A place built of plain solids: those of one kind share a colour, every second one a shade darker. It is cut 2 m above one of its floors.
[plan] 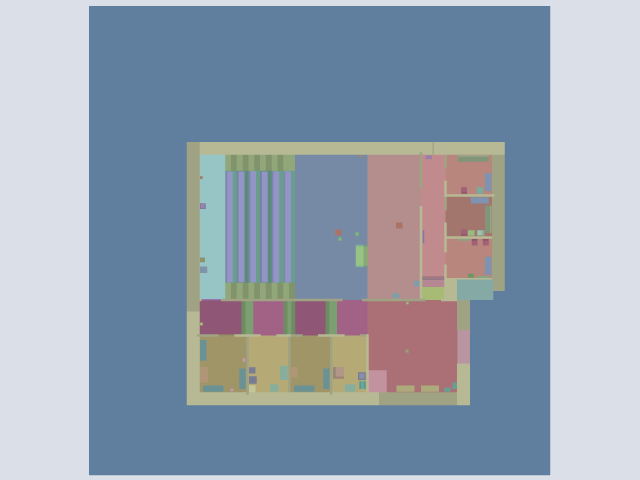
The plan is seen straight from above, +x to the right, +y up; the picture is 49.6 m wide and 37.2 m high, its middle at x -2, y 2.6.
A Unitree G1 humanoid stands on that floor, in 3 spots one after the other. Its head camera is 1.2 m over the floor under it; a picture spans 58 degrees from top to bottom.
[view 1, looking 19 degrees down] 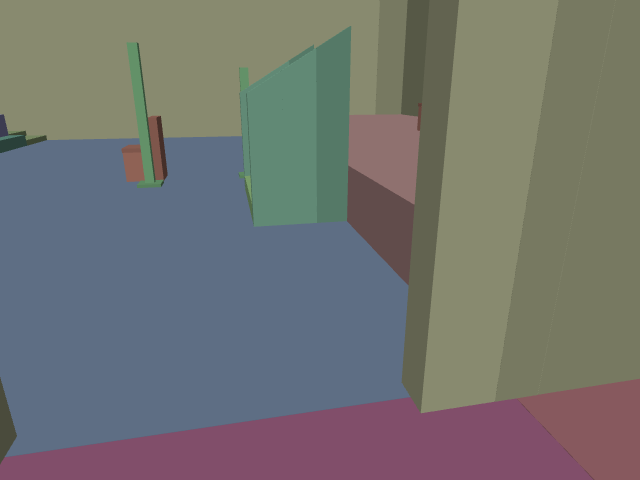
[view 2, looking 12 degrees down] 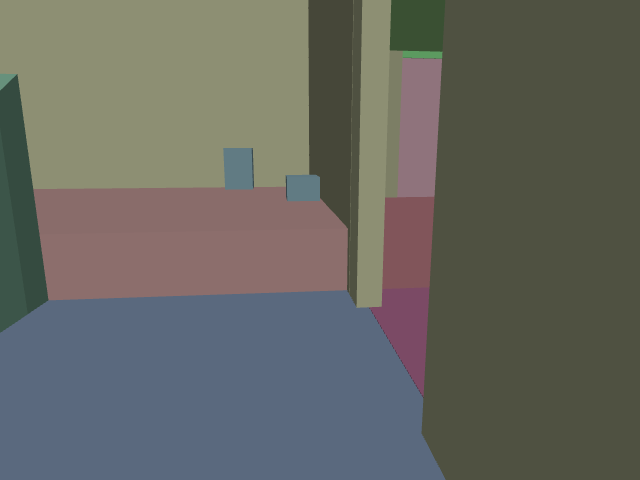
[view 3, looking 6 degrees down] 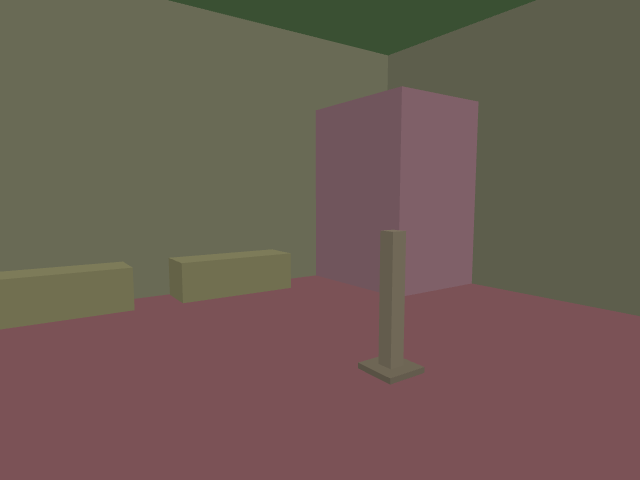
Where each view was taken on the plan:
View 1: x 0.57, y -3.42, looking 78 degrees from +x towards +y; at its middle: floor_pit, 3.69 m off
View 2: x -1.84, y -1.34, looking -6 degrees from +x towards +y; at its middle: floor_stage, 3.62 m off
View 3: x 6.78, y -3.95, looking -125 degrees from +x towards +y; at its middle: paybox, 6.31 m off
